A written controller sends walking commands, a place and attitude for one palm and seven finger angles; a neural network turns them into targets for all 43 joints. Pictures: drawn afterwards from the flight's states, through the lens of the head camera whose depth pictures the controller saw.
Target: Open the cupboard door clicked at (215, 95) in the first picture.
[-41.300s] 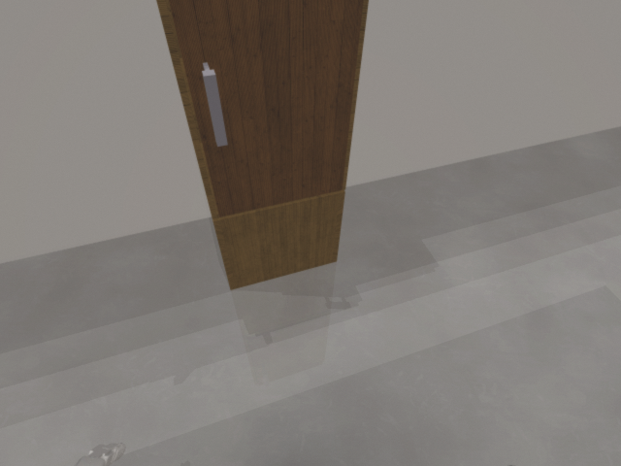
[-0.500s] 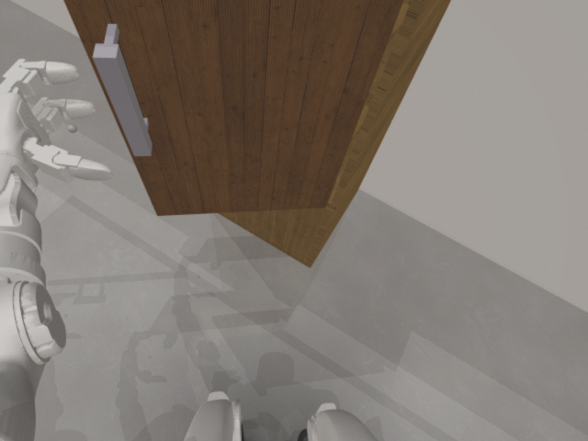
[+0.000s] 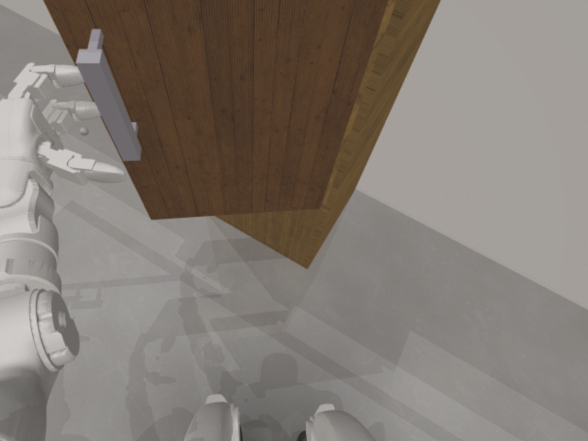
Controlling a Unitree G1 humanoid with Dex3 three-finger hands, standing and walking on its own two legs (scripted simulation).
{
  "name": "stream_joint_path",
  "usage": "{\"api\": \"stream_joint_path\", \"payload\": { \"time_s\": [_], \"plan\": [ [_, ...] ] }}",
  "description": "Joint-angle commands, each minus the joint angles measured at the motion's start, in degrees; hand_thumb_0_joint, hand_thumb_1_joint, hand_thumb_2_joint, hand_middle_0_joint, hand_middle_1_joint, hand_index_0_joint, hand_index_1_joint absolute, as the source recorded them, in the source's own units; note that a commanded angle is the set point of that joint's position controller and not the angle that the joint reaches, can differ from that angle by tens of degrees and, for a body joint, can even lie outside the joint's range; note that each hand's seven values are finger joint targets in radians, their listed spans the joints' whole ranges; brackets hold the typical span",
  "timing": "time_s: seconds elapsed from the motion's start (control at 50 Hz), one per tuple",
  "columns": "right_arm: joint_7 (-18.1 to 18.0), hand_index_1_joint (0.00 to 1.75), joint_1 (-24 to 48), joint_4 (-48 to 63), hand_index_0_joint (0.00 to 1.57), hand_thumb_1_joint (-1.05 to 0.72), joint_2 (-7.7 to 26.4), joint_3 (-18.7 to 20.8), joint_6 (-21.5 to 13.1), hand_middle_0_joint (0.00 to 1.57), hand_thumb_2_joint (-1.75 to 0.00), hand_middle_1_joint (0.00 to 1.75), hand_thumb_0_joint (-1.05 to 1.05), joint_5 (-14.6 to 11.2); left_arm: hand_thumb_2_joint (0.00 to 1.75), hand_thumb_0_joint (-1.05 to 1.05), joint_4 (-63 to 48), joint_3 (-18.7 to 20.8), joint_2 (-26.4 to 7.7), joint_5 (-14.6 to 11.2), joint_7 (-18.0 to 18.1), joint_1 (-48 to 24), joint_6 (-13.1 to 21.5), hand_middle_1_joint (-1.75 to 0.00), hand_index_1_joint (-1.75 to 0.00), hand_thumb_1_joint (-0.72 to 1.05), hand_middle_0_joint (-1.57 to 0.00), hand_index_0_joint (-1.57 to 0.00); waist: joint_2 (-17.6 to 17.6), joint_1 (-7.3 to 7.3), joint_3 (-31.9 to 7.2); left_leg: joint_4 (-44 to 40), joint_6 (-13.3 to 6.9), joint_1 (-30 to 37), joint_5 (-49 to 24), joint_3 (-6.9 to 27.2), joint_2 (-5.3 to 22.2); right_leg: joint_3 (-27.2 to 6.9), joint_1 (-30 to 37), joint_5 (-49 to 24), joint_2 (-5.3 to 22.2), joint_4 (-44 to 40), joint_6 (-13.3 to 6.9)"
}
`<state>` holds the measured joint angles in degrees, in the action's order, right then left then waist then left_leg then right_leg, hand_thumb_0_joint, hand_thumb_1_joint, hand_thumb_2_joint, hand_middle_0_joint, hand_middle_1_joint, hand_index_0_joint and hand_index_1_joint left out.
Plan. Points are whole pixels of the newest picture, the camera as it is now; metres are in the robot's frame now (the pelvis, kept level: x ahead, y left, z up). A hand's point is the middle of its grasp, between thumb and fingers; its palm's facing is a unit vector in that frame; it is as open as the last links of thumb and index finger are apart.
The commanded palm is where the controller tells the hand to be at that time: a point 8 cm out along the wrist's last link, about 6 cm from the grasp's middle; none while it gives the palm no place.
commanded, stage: slide the fingers in behind the handle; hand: left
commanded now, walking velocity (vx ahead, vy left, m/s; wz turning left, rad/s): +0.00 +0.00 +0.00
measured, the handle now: (115, 101) +0.55 +0.22 +0.09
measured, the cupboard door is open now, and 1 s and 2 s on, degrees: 38 38 38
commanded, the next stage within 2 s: close the thumb around the handle in 1.18 s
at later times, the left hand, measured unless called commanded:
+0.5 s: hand (109, 134) +0.49 +0.22 +0.09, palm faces +0.09 -1.00 +0.00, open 14.0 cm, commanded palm +0.46 +0.26 +0.09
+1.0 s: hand (130, 128) +0.50 +0.19 +0.09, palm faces +0.09 -1.00 -0.02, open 14.0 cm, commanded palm +0.47 +0.24 +0.09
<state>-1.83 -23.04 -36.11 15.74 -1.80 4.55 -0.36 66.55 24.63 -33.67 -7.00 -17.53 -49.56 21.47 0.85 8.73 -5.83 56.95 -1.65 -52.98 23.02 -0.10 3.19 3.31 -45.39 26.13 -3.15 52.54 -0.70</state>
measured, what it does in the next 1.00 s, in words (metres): stands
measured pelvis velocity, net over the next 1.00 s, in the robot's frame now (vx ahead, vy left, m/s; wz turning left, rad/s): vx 0.00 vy -0.01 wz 0.00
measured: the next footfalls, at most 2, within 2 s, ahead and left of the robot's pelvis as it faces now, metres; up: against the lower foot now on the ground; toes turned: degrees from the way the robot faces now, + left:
none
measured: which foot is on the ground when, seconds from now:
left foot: down 0.00-1.00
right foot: down 0.00-1.00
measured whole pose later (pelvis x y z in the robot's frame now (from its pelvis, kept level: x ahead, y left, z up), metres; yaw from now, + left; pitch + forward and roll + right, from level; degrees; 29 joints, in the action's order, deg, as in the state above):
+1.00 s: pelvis +0.00 -0.01 +0.00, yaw +0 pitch +19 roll -3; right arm 0.0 -22.9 -36.6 14.8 -1.1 3.9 0.3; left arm 65.8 21.0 -27.3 -5.0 -9.5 -50.1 22.6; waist 1.5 8.7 -6.4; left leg 57.2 -1.1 -52.7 23.3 -0.3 3.0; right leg 3.0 -45.7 27.0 -3.0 53.9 -1.2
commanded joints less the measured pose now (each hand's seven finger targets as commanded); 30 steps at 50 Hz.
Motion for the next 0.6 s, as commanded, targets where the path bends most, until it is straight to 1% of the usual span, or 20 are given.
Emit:
{"api": "stream_joint_path", "payload": {
  "time_s": [0.0, 0.02, 0.06, 0.1, 0.14, 0.16, 0.2, 0.22, 0.24, 0.28, 0.3, 0.34, 0.4, 0.42, 0.44, 0.46, 0.5, 0.52, 0.56, 0.58],
  "plan": [
    [-0.75, 0.30, -8.37, 3.01, 0.20, -0.90, 10.83, 3.59, -0.58, 0.20, -0.90, 0.30, 0.00, -0.31, 0.30, 0.00, -9.02, 0.43, -14.26, -0.73, 0.32, -24.10, 1.60, -1.20, -1.20, -0.50, -0.30, -0.30, 8.56, 0.54, -22.60, -5.84, -0.39, 27.31, -17.87, 3.80, -0.85, -1.27, -0.57, -15.31, -1.02, -6.73, -0.24],
    [-0.81, 0.30, -8.60, 3.17, 0.20, -0.90, 10.89, 3.60, -0.51, 0.20, -0.90, 0.30, 0.00, -0.24, 0.30, 0.00, -8.82, 1.43, -15.34, -0.73, 0.61, -23.98, 1.02, -1.20, -1.20, -0.50, -0.30, -0.30, 6.79, 0.60, -22.86, -5.69, -0.63, 26.19, -17.63, 3.58, -0.90, -1.41, 0.60, -15.89, -0.99, -6.79, -0.08],
    [-0.73, 0.30, -8.49, 3.67, 0.20, -0.90, 10.61, 3.62, -0.53, 0.20, -0.90, 0.30, 0.00, -0.21, 0.30, 0.00, -11.36, 1.73, -15.80, -0.52, 1.10, -24.27, 1.44, -1.20, -1.20, -0.50, -0.30, -0.30, 7.92, -0.18, -24.81, -5.42, -0.59, 26.85, -19.57, 3.28, -1.08, -1.72, 2.20, -18.00, -0.98, -6.40, -0.16],
    [-0.43, 0.30, -8.25, 3.85, 0.20, -0.90, 10.15, 3.82, -0.77, 0.20, -0.90, 0.30, 0.00, 0.07, 0.30, 0.00, -15.63, 1.26, -14.18, -0.65, 1.70, -24.91, 3.41, -1.20, -1.20, -0.50, -0.30, -0.30, 10.50, -0.73, -29.00, -4.69, -0.19, 31.01, -23.98, 3.60, -0.95, -1.58, 1.93, -20.46, -1.11, -5.42, -0.35],
    [-0.14, 0.30, -8.00, 3.47, 0.20, -0.90, 9.86, 3.88, -0.87, 0.20, -0.90, 0.30, 0.00, 0.17, 0.30, 0.00, -15.73, 0.52, -12.19, -1.07, 2.22, -24.59, 4.36, -1.20, -1.20, -0.50, -0.30, -0.30, 9.44, -0.13, -27.87, -4.45, -0.10, 31.26, -24.23, 3.69, -0.71, -1.40, 1.25, -20.50, -1.28, -5.54, -0.26],
    [0.02, 0.30, -7.96, 3.44, 0.20, -0.90, 9.87, 3.95, -0.81, 0.20, -0.90, 0.30, 0.00, 0.09, 0.30, 0.00, -15.06, 0.66, -11.91, -1.23, 2.36, -23.48, 4.40, -1.20, -1.20, -0.50, -0.30, -0.30, 8.20, -0.26, -27.36, -4.38, -0.27, 29.99, -23.32, 3.33, -0.91, -1.58, 2.23, -20.57, -1.31, -5.76, -0.16],
    [-0.05, 0.30, -7.91, 3.12, 0.20, -0.90, 9.98, 4.00, -0.63, 0.20, -0.90, 0.30, 0.00, -0.13, 0.30, 0.00, -12.88, 0.12, -11.22, -1.24, 2.45, -23.43, 3.84, -1.20, -1.20, -0.50, -0.30, -0.30, 6.52, 0.49, -25.21, -4.56, -0.47, 28.22, -22.37, 3.16, -0.93, -1.78, 2.29, -21.00, -1.21, -5.82, 0.01],
    [0.07, 0.30, -7.83, 3.38, 0.20, -0.90, 9.88, 3.95, -0.57, 0.20, -0.90, 0.30, 0.00, -0.18, 0.30, 0.00, -11.78, 0.08, -10.78, -1.37, 2.42, -21.82, 3.07, -1.20, -1.20, -0.50, -0.30, -0.30, 5.84, 0.04, -24.22, -4.83, -0.60, 26.82, -20.98, 2.71, -1.18, -1.86, 3.25, -20.66, -1.16, -6.25, 0.12],
    [0.01, 0.30, -7.99, 3.63, 0.20, -0.90, 10.14, 3.98, -0.47, 0.20, -0.90, 0.30, 0.00, -0.25, 0.30, 0.00, -11.56, 0.89, -11.98, -1.18, 2.41, -21.47, 2.52, -1.20, -1.20, -0.50, -0.30, -0.30, 5.04, -0.10, -24.00, -5.08, -0.70, 25.84, -20.49, 2.59, -1.21, -1.94, 3.98, -20.92, -1.07, -6.31, 0.14],
    [0.01, 0.30, -7.95, 3.93, 0.20, -0.90, 9.99, 3.86, -0.33, 0.20, -0.90, 0.30, 0.00, -0.23, 0.30, 0.00, -12.02, 1.20, -12.49, -1.05, 2.59, -21.28, 2.02, -1.20, -1.20, -0.50, -0.30, -0.30, 5.28, -0.55, -23.67, -5.01, -0.90, 24.72, -20.57, 2.15, -1.61, -2.31, 5.73, -22.19, -0.96, -6.30, 0.01],
    [0.03, 0.30, -7.73, 4.09, 0.20, -0.90, 9.88, 3.92, -0.36, 0.20, -0.90, 0.30, 0.00, -0.29, 0.30, 0.00, -13.45, 0.91, -12.55, -0.66, 2.68, -22.12, 2.28, -1.20, -1.20, -0.50, -0.30, -0.30, 7.08, -0.69, -25.49, -5.14, -0.72, 26.22, -21.44, 2.25, -1.50, -2.28, 5.22, -22.46, -0.81, -5.95, 0.05],
    [0.15, 0.30, -7.51, 4.21, 0.20, -0.90, 9.57, 3.96, -0.44, 0.20, -0.90, 0.30, 0.00, -0.17, 0.30, 0.00, -15.54, 1.37, -12.29, -1.08, 2.99, -21.49, 2.98, -1.20, -1.20, -0.50, -0.30, -0.30, 6.68, -1.10, -26.38, -4.88, -0.73, 26.88, -22.80, 2.05, -1.49, -2.33, 6.28, -23.98, -0.92, -6.02, 0.03],
    [0.19, 0.30, -7.13, 3.66, 0.20, -0.90, 9.23, 3.92, -0.66, 0.20, -0.90, 0.30, 0.00, -0.30, 0.30, 0.00, -14.89, -0.52, -9.71, -1.39, 3.18, -22.91, 3.99, -1.20, -1.20, -0.50, -0.30, -0.30, 6.09, 0.20, -24.70, -4.57, -0.78, 26.48, -21.55, 2.10, -1.42, -2.52, 4.85, -23.23, -1.04, -6.16, 0.20],
    [0.15, 0.30, -7.36, 3.39, 0.20, -0.90, 9.39, 3.98, -0.64, 0.20, -0.90, 0.30, 0.00, -0.18, 0.30, 0.00, -14.84, 0.29, -10.86, -1.26, 3.45, -23.71, 4.23, -1.20, -1.20, -0.50, -0.30, -0.30, 5.80, 0.10, -24.08, -4.75, -0.68, 25.96, -20.85, 2.43, -1.34, -2.38, 4.95, -22.35, -1.02, -6.09, 0.13],
    [0.23, 0.30, -7.16, 3.56, 0.20, -0.90, 9.35, 4.04, -0.71, 0.20, -0.90, 0.30, 0.00, -0.22, 0.30, 0.00, -15.16, -0.13, -10.15, -1.26, 3.45, -23.08, 4.26, -1.20, -1.20, -0.50, -0.30, -0.30, 7.13, -0.18, -24.94, -4.82, -0.67, 26.41, -20.77, 2.30, -1.52, -2.53, 5.00, -22.24, -0.98, -6.11, 0.09],
    [0.26, 0.30, -7.18, 3.42, 0.20, -0.90, 9.32, 4.09, -0.77, 0.20, -0.90, 0.30, 0.00, -0.21, 0.30, 0.00, -15.09, -0.71, -9.30, -1.30, 3.47, -23.37, 4.16, -1.20, -1.20, -0.50, -0.30, -0.30, 6.54, 0.21, -24.88, -4.79, -0.73, 26.86, -21.03, 2.34, -1.51, -2.42, 4.86, -22.44, -0.97, -6.22, 0.07],
    [0.25, 0.30, -7.28, 3.26, 0.20, -0.90, 9.45, 4.15, -0.81, 0.20, -0.90, 0.30, 0.00, -0.19, 0.30, 0.00, -15.11, -0.10, -10.24, -1.03, 3.56, -22.99, 4.41, -1.20, -1.20, -0.50, -0.30, -0.30, 7.33, -0.39, -26.33, -4.75, -0.57, 27.52, -21.91, 2.55, -1.48, -2.46, 5.09, -22.85, -0.83, -5.75, -0.07],
    [0.32, 0.30, -7.02, 3.27, 0.20, -0.90, 9.19, 4.14, -0.75, 0.20, -0.90, 0.30, 0.00, -0.25, 0.30, 0.00, -14.33, -1.13, -8.63, -1.04, 3.61, -21.78, 4.07, -1.20, -1.20, -0.50, -0.30, -0.30, 8.01, -0.43, -25.38, -4.78, -0.48, 27.79, -21.59, 2.40, -1.51, -2.35, 4.33, -22.23, -0.85, -6.02, -0.11],
    [0.51, 0.30, -6.78, 3.04, 0.20, -0.90, 9.00, 4.17, -0.90, 0.20, -0.90, 0.30, 0.00, -0.23, 0.30, 0.00, -14.96, -4.36, -4.91, -1.01, 3.71, -23.86, 3.81, -1.20, -1.20, -0.50, -0.30, -0.30, 8.01, 0.58, -23.94, -5.12, -0.41, 28.36, -19.93, 2.77, -1.36, -1.91, 2.18, -19.97, -0.86, -6.41, -0.04],
    [0.60, 0.30, -7.10, 3.02, 0.20, -0.90, 8.99, 4.22, -0.98, 0.20, -0.90, 0.30, 0.00, -0.03, 0.30, 0.00, -14.37, -4.15, -4.36, -1.13, 4.05, -23.79, 3.85, -1.20, -1.20, -0.50, -0.30, -0.30, 7.84, 0.54, -23.22, -5.11, -0.41, 28.54, -19.83, 3.13, -1.39, -1.56, 1.47, -19.16, -0.98, -6.33, -0.31]
  ]
}}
